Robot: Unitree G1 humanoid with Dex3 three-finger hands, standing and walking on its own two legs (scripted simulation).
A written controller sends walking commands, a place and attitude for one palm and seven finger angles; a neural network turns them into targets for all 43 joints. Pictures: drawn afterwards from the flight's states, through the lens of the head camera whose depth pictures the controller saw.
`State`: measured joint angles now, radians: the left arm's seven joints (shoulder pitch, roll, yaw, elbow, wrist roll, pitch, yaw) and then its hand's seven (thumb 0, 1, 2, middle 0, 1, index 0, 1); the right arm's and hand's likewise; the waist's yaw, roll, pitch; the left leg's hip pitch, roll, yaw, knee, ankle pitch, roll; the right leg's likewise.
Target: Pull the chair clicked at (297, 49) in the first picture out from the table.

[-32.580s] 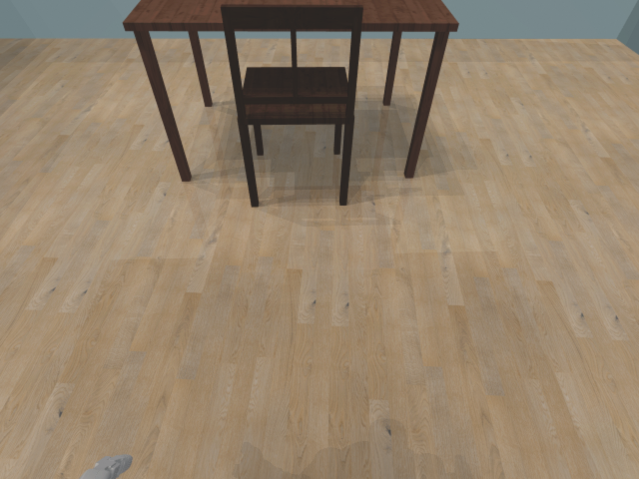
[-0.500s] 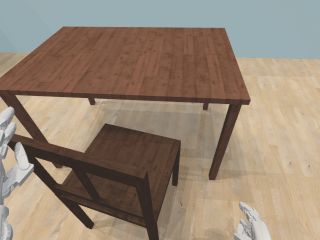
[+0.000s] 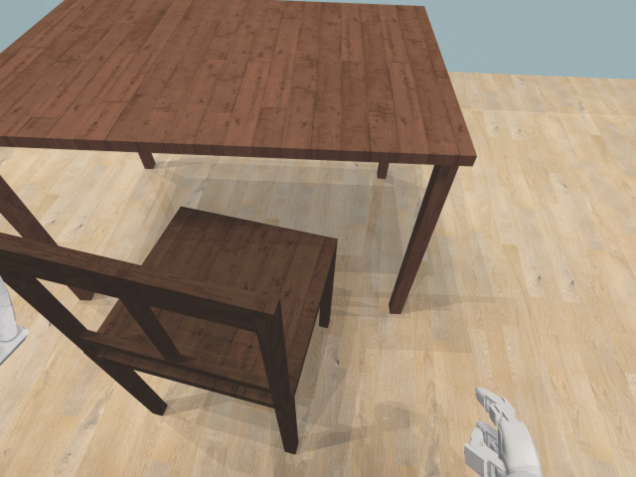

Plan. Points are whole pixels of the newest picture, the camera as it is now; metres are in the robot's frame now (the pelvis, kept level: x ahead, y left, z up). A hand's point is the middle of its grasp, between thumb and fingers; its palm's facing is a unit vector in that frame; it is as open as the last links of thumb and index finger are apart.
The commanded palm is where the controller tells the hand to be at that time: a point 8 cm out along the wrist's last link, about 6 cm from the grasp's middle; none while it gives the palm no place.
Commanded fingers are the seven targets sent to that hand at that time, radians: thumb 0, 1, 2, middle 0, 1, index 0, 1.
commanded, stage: step back with the hand held close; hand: left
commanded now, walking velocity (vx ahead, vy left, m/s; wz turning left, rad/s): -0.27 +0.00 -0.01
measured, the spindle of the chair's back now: (153, 329) +0.34 +0.29 -0.11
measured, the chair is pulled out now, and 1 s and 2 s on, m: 0.23 0.23 0.23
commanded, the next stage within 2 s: stop stepping back and stand still in 1.24 s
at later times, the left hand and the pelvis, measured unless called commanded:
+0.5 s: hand (3, 388) +0.16 +0.25 +0.17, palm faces +0.45 -0.72 -0.53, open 7.4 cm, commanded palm +0.09 +0.29 +0.18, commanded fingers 0.00 0.90 0.90 -0.20 -0.30 -0.20 -0.30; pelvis -0.05 -0.02 -0.01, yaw +1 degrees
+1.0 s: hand out of the picture +0.13 +0.25 +0.17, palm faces +0.46 -0.76 -0.47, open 7.4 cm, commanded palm +0.05 +0.29 +0.18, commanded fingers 0.00 0.90 0.90 -0.20 -0.30 -0.20 -0.30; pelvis -0.08 -0.02 +0.00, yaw +2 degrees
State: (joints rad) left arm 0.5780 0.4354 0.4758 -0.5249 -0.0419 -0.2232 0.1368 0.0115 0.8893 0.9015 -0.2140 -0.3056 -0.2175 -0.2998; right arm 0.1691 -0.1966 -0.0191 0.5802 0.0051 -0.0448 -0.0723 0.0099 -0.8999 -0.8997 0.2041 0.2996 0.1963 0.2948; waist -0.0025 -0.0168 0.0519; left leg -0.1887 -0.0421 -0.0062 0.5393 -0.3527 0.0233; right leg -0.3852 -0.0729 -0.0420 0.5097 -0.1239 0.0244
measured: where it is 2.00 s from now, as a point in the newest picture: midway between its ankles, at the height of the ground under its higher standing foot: outside the picture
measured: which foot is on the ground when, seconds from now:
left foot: down 0.00-1.00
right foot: down 0.00-0.74, up 0.76-0.82, down 0.84-1.00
